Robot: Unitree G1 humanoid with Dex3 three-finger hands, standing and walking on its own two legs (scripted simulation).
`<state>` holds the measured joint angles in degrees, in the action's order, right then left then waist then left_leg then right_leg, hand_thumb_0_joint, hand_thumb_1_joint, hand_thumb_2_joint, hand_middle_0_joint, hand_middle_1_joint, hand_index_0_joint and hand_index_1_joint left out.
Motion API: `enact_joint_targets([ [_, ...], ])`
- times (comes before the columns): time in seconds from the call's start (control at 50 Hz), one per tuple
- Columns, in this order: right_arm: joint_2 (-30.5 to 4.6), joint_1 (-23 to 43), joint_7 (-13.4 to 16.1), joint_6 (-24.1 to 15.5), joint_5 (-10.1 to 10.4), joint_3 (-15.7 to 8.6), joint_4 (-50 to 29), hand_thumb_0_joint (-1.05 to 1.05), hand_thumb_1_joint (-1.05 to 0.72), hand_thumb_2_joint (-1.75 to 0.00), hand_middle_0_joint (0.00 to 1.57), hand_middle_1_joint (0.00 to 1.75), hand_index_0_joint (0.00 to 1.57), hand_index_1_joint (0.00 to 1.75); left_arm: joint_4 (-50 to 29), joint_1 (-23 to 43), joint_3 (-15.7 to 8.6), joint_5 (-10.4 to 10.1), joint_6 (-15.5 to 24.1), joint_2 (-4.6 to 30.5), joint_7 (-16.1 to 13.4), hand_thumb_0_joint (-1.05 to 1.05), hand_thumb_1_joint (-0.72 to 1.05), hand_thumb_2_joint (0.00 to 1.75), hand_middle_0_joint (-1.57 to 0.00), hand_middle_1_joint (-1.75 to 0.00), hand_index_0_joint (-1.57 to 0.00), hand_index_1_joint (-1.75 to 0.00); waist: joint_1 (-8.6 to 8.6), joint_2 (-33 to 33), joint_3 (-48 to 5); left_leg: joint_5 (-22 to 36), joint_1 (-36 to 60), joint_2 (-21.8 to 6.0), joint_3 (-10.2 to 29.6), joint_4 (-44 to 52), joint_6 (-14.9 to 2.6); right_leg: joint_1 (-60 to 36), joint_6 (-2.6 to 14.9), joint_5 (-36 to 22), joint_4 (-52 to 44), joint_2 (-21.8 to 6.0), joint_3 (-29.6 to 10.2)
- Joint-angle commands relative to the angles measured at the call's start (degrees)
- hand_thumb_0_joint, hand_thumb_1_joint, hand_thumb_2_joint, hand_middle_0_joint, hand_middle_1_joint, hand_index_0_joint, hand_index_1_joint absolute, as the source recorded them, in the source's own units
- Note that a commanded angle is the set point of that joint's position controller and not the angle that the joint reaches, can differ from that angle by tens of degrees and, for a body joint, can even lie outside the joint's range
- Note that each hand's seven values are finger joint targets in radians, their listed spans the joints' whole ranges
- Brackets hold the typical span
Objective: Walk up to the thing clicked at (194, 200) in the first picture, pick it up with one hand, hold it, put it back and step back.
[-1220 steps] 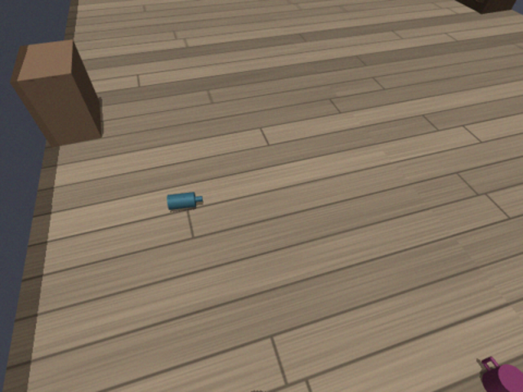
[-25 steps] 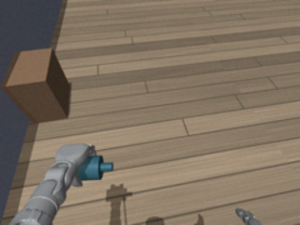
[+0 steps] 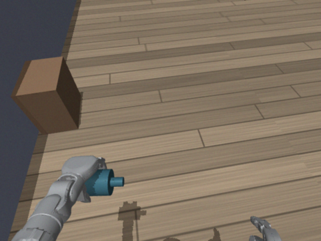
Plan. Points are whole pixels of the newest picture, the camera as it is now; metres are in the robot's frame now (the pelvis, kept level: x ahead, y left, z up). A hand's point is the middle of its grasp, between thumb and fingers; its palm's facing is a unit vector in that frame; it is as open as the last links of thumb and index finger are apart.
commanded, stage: hold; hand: left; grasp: from above
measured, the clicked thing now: (95, 182) +0.30 +0.20 -0.08
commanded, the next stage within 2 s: crouch in 0.94 s
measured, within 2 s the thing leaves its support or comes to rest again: neither
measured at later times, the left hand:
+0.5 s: hand (83, 183) +0.28 +0.22 -0.04, palm faces -0.48 -0.04 -0.87, open 10.1 cm
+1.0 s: hand (84, 180) +0.29 +0.22 -0.04, palm faces -0.48 -0.04 -0.88, open 10.2 cm
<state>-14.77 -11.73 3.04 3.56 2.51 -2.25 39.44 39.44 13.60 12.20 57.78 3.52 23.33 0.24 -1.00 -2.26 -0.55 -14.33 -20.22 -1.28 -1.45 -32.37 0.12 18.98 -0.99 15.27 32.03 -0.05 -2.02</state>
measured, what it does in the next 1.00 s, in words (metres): stands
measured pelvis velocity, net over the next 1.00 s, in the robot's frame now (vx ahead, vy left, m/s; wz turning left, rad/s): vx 0.00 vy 0.00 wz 0.00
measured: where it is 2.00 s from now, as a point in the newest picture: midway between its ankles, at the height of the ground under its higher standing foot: outside the picture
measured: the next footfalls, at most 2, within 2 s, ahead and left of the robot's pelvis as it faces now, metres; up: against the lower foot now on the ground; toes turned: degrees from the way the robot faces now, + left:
none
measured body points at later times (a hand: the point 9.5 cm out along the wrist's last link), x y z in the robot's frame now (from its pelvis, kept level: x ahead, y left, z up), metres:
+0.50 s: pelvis +0.00 +0.00 +0.00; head +0.01 -0.02 +0.45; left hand +0.30 +0.22 +0.01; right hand +0.15 -0.25 -0.11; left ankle +0.03 +0.12 -0.73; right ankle +0.02 -0.13 -0.73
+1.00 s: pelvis +0.00 +0.00 +0.01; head +0.01 -0.01 +0.46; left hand +0.31 +0.22 +0.01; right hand +0.14 -0.26 -0.11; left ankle +0.03 +0.12 -0.73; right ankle +0.02 -0.13 -0.73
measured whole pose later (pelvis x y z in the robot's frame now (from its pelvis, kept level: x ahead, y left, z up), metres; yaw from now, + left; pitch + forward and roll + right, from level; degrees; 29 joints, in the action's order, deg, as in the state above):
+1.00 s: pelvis +0.00 +0.00 +0.01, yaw +0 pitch +1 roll +0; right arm -14.5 -10.6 3.7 4.7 2.9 -1.9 39.4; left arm 37.4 13.5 12.2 57.4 4.0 23.9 2.3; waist -0.4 -2.2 0.4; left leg -12.7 -16.2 -1.0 -1.5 -28.3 0.1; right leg 15.1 -1.0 13.8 28.2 -0.3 -2.1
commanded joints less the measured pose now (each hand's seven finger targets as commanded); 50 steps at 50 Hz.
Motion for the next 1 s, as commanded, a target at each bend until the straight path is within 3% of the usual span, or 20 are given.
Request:
enact_joint_targets([
  [0.0, -7.9, 4.59, 0.59, -2.23, 0.24, -2.27, -7.62, 0.0, -0.89, -0.9, 0.2, 0.3, 0.2, 0.3, -14.4, 21.4, -6.78, -0.27, 0.42, 13.11, -2.88, 0.0, 0.63, 0.87, -1.01, -0.67, -1.01, -0.68, 0.22, -0.65, -15.62, 7.82, 10.86, 2.01, 0.19, 4.5, -0.73, -1.5, 1.33, -6.78, -6.11, 1.81, 1.06],
  [0.02, -8.09, 4.6, 0.66, -2.22, 0.26, -2.41, -7.49, 0.0, -0.9, -0.9, 0.2, 0.3, 0.2, 0.3, -14.6, 21.86, -7.63, -0.19, 0.44, 14.16, -3.01, 0.0, 0.63, 0.86, -1.0, -0.68, -1.0, -0.68, 0.26, -1.21, -16.58, 7.79, 11.38, 2.03, 0.01, 4.41, -0.73, -2.09, 1.3, -6.73, -6.25, 1.81, 0.95],
  [0.18, -7.8, 5.9, 0.86, -2.28, 0.51, -2.06, -7.74, 0.0, -0.9, -0.9, 0.2, 0.3, 0.2, 0.3, -14.91, 21.4, -7.53, -0.49, -0.08, 14.23, -2.66, 0.0, 0.63, 0.88, -1.0, -0.71, -1.0, -0.71, 0.76, -0.45, -15.73, 7.98, 11.34, 2.12, 0.0, 5.27, -0.79, -3.09, 1.3, -6.6, -7.06, 1.7, 1.01],
  [0.28, -7.52, 6.44, 0.96, -2.3, 0.6, -1.77, -7.91, 0.0, -0.9, -0.9, 0.2, 0.3, 0.2, 0.3, -16.04, 21.16, -6.42, -0.83, -0.43, 13.01, -1.62, 0.0, 0.62, 0.87, -1.0, -0.7, -1.0, -0.7, 0.55, -0.43, -15.01, 7.91, 12.27, 2.02, -0.1, 5.94, -0.79, -3.47, 1.3, -6.66, -7.51, 1.75, 1.01],
  [0.32, -7.47, 6.7, 1.06, -2.24, 0.7, -1.74, -8.05, 0.0, -0.9, -0.9, 0.2, 0.3, 0.2, 0.3, -15.33, 19.05, -7.49, -1.0, -0.42, 13.9, -1.06, 0.0, 0.63, 0.87, -1.01, -0.69, -1.01, -0.7, 1.09, -0.04, -14.43, 8.9, 12.04, 2.02, 0.02, 6.3, -0.85, -4.09, 1.38, -7.6, -7.54, 1.74, 1.12],
  [0.34, -7.48, 6.89, 1.0, -2.22, 0.63, -1.72, -8.37, 0.0, -0.9, -0.9, 0.2, 0.3, 0.2, 0.3, -16.96, 19.91, -5.87, -1.4, -0.21, 12.53, -0.58, 0.0, 0.62, 0.89, -1.01, -0.69, -1.0, -0.7, 0.47, 0.38, -14.69, 8.76, 12.65, 1.88, 0.26, 6.34, -0.8, -3.95, 1.37, -7.39, -7.64, 1.81, 1.2],
  [0.36, -7.35, 7.09, 1.13, -2.14, 0.69, -1.66, -8.34, 0.0, -0.9, -0.9, 0.2, 0.3, 0.2, 0.3, -17.17, 20.01, -6.48, -1.23, -0.02, 13.14, -0.34, 0.0, 0.62, 0.9, -1.01, -0.7, -1.0, -0.71, 0.97, -0.41, -14.38, 8.46, 12.44, 1.91, 0.2, 6.55, -0.82, -3.79, 1.4, -6.97, -7.82, 1.8, 1.19],
  [0.38, -7.47, 6.63, 1.15, -2.03, 0.62, -1.57, -8.03, 0.0, -0.9, -0.9, 0.2, 0.3, 0.2, 0.3, -15.07, 18.64, -7.12, -1.19, -0.12, 13.51, -0.19, 0.0, 0.62, 0.88, -1.0, -0.69, -1.0, -0.7, 0.39, 0.55, -13.39, 8.3, 12.1, 1.94, 0.09, 6.64, -1.01, -3.85, 1.27, -7.1, -8.05, 1.8, 1.03],
  [0.44, -7.34, 6.89, 1.15, -1.99, 0.68, -1.45, -8.09, 0.0, -0.9, -0.9, 0.2, 0.3, 0.2, 0.3, -16.0, 21.3, -6.48, -1.17, 0.43, 13.44, 0.08, 0.0, 0.6, 0.87, -0.99, -0.7, -0.98, -0.7, 0.45, -0.39, -13.4, 7.97, 12.81, 1.7, 0.48, 7.18, -0.71, -3.28, 1.53, -6.55, -7.97, 1.93, 1.22],
  [0.5, -7.35, 6.67, 1.11, -1.9, 0.58, -1.57, -8.16, 0.0, -0.9, -0.9, 0.2, 0.3, 0.2, 0.3, -17.25, 21.52, -7.83, -1.01, 0.78, 14.35, -0.36, 0.0, 0.57, 0.87, -0.96, -0.7, -0.96, -0.7, 1.07, -1.11, -15.56, 9.97, 13.49, 1.78, 0.34, 6.84, -0.6, -4.62, 1.65, -8.04, -7.59, 2.0, 1.41],
  [0.6, -7.31, 6.29, 1.16, -1.77, 0.49, -1.62, -7.54, 0.0, -0.9, -0.9, 0.2, 0.3, 0.2, 0.3, -15.27, 21.74, -7.38, -0.73, 0.56, 13.74, -1.05, 0.0, 0.59, 0.9, -0.98, -0.7, -0.98, -0.7, 0.52, -0.08, -15.46, 11.72, 13.84, 1.99, 0.05, 6.41, -0.8, -4.76, 1.37, -10.07, -7.76, 1.79, 1.27],
  [0.7, -7.3, 6.52, 1.07, -1.61, 0.33, -1.62, -7.46, 0.0, -0.9, -0.9, 0.2, 0.3, 0.2, 0.3, -14.84, 22.06, -6.5, -0.9, 0.37, 12.98, -1.32, 0.0, 0.61, 0.93, -1.0, -0.72, -1.0, -0.73, 0.29, 0.13, -14.6, 10.78, 13.26, 2.12, 0.09, 6.67, -0.77, -4.36, 1.31, -9.46, -8.11, 1.64, 1.27],
  [0.74, -7.47, 6.51, 1.12, -1.45, 0.4, -1.86, -7.49, 0.0, -0.9, -0.9, 0.2, 0.3, 0.2, 0.3, -14.49, 20.9, -8.03, -0.48, 0.41, 14.69, -1.26, 0.0, 0.6, 0.9, -0.99, -0.7, -0.98, -0.71, 1.03, -0.46, -15.68, 11.2, 14.01, 2.15, 0.1, 6.68, -0.69, -5.04, 1.46, -9.5, -8.16, 1.59, 1.31],
  [0.76, -7.23, 6.36, 1.02, -1.49, 0.32, -1.78, -7.43, 0.0, -0.9, -0.9, 0.2, 0.3, 0.2, 0.3, -15.82, 21.47, -6.14, -0.49, 0.52, 12.83, -0.98, 0.0, 0.59, 0.9, -0.98, -0.71, -0.98, -0.71, 0.5, -0.08, -16.13, 11.83, 14.39, 1.99, 0.23, 6.54, -0.7, -4.96, 1.47, -10.23, -7.81, 1.7, 1.42],
  [0.82, -7.49, 6.14, 1.2, -1.33, 0.5, -1.81, -7.19, 0.0, -0.9, -0.9, 0.2, 0.3, 0.2, 0.3, -14.66, 22.77, -7.39, -0.76, 0.51, 14.49, -0.94, 0.0, 0.6, 0.9, -1.0, -0.69, -0.99, -0.7, 0.61, -0.75, -15.51, 12.43, 14.26, 1.88, 0.25, 6.69, -0.73, -4.59, 1.47, -10.77, -7.98, 1.73, 1.44],
  [0.84, -7.2, 5.94, 1.11, -1.31, 0.55, -1.68, -7.42, 0.0, -0.9, -0.9, 0.2, 0.3, 0.2, 0.3, -14.99, 22.53, -5.96, -0.85, 0.62, 12.64, -0.8, 0.0, 0.59, 0.9, -0.99, -0.7, -0.98, -0.71, 0.31, 0.02, -15.23, 12.13, 13.85, 1.96, 0.05, 6.77, -0.86, -5.09, 1.42, -10.74, -8.07, 1.76, 1.37],
  [0.88, -7.4, 6.17, 1.15, -1.25, 0.62, -1.8, -7.55, 0.0, -0.9, -0.9, 0.2, 0.3, 0.2, 0.3, -14.02, 19.59, -8.14, -1.11, 0.48, 14.29, -1.04, 0.0, 0.61, 0.88, -0.99, -0.71, -0.99, -0.71, 1.21, -0.03, -14.67, 11.22, 12.94, 2.25, -0.21, 6.8, -0.94, -5.6, 1.31, -9.79, -8.61, 1.49, 1.31],
  [0.92, -7.39, 6.26, 1.04, -1.17, 0.48, -1.81, -7.9, 0.0, -0.9, -0.9, 0.2, 0.3, 0.2, 0.3, -14.65, 20.15, -6.29, -0.77, 0.54, 12.56, -0.9, 0.0, 0.61, 0.89, -1.0, -0.7, -0.99, -0.7, 0.74, 0.61, -14.91, 11.85, 13.18, 2.16, 0.09, 6.83, -0.81, -5.44, 1.47, -10.32, -8.21, 1.56, 1.42],
  [0.98, -7.5, 6.07, 1.01, -0.92, 0.5, -1.94, -7.7, 0.0, -0.9, -0.9, 0.2, 0.3, 0.2, 0.3, -13.66, 20.78, -7.38, -0.26, 0.62, 13.85, -1.28, 0.0, 0.59, 0.91, -1.01, -0.67, -0.99, -0.69, 0.68, -0.17, -13.87, 10.53, 13.09, 1.84, 0.34, 7.19, -0.62, -4.67, 1.65, -8.79, -8.34, 1.72, 1.65],
])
